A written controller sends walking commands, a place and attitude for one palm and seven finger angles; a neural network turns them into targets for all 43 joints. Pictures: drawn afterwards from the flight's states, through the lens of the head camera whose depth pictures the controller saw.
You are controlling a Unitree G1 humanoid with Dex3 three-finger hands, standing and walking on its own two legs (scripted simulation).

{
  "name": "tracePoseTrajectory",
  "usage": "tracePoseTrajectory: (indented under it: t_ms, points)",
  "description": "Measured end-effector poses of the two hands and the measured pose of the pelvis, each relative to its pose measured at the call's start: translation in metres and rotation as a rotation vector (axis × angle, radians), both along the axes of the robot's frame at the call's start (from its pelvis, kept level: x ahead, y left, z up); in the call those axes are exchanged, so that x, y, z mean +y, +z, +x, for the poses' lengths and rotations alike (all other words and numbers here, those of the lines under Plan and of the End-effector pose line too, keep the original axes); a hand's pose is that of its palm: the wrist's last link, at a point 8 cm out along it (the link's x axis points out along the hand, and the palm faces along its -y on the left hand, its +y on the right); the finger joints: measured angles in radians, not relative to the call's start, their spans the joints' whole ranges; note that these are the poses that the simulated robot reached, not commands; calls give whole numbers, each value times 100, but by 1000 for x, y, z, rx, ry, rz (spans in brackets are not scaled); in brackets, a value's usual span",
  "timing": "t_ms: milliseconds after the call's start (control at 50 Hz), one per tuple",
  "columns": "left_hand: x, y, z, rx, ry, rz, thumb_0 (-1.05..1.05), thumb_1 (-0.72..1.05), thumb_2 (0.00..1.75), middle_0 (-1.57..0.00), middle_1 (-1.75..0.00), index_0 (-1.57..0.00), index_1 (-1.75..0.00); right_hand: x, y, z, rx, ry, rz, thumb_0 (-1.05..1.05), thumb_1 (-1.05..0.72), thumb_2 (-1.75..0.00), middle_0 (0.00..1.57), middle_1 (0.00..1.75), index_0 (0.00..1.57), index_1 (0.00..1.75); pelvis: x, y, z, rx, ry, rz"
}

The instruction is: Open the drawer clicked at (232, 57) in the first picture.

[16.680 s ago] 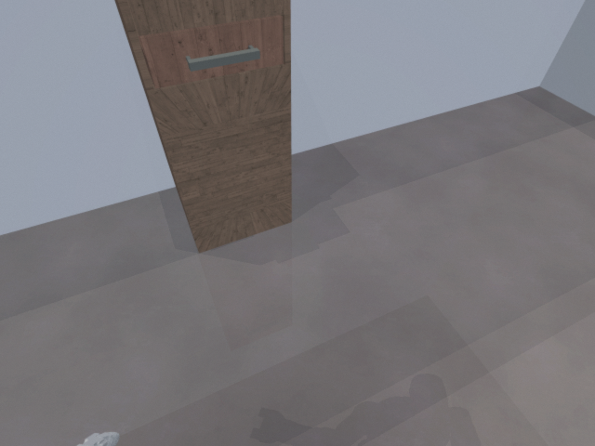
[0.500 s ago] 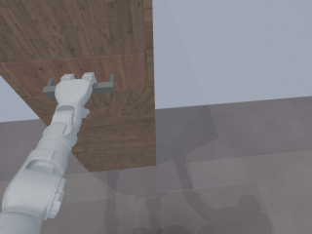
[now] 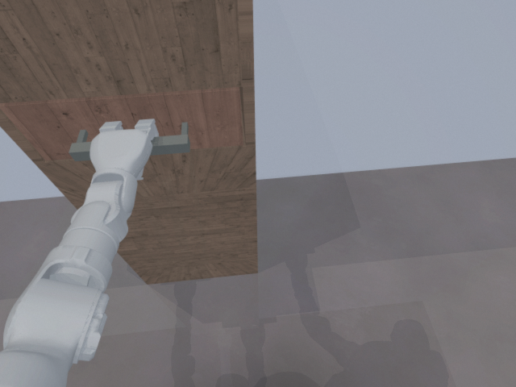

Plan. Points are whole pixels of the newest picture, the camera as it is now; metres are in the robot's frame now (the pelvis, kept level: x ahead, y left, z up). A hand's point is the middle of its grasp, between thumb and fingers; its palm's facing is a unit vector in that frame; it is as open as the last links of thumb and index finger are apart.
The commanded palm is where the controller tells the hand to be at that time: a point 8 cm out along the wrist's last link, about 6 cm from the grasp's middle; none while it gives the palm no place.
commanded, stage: pull the drawer open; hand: left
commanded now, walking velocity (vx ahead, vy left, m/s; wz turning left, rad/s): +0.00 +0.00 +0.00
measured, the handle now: (133, 139) +0.52 +0.21 +0.06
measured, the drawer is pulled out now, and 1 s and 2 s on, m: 0.00 0.12 0.24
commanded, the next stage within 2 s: none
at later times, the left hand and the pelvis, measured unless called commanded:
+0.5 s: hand (131, 198) +0.41 +0.20 +0.04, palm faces +0.00 -0.04 -1.00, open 5.8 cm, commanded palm +0.37 +0.20 +0.10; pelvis +0.02 +0.00 +0.01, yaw +0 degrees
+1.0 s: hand (127, 234) +0.34 +0.19 +0.04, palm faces +0.02 -0.07 -1.00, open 5.7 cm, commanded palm +0.31 +0.19 +0.10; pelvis +0.02 -0.01 +0.01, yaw +1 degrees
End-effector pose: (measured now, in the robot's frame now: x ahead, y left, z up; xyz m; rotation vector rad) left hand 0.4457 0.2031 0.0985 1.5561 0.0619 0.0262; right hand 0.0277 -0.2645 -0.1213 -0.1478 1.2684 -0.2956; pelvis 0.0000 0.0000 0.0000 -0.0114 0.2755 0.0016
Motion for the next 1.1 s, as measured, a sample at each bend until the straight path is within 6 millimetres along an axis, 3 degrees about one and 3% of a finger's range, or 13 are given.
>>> tracePoseTrajectory:
  t_ms: [240, 540, 660, 1100]
  points:
    - [0, -2, -19, -22, -3, -23, 0, 73, 79, -31, -135, -36, -133, 2, 2, 21, -40, -1, 25, 0, -91, -90, 20, 30, 20, 30, 2, 4, 11, -19, -13, 1]
    - [-4, -2, -62, -22, 11, -28, 1, 73, 79, -31, -135, -36, -133, 9, 12, 107, -216, 110, 45, 1, -91, -90, 20, 30, 20, 30, -4, 7, 17, -75, 9, 9]
    - [-5, -1, -76, -17, 13, -35, 1, 73, 78, -31, -135, -37, -132, 11, 18, 130, -278, 140, 47, 1, -91, -90, 20, 30, 20, 30, -7, 8, 19, -91, 9, 13]
    - [-10, -3, -134, -40, 36, -50, 2, 72, 81, -29, -135, -38, -132, 13, 15, 141, -312, 190, 75, 1, -91, -90, 20, 30, 20, 30, -15, 8, 15, -133, 13, 24]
